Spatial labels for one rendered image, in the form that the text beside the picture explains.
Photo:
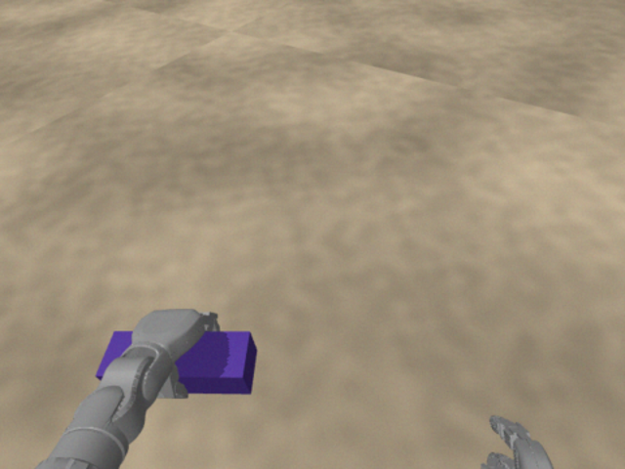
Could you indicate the carton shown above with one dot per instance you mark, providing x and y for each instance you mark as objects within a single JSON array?
[{"x": 221, "y": 362}]

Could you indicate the left robot hand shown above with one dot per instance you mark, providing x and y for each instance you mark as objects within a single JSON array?
[{"x": 176, "y": 331}]

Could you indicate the right robot hand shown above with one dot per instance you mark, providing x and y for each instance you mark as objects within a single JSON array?
[{"x": 528, "y": 454}]

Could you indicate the left robot arm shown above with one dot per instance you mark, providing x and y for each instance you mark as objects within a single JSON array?
[{"x": 113, "y": 416}]

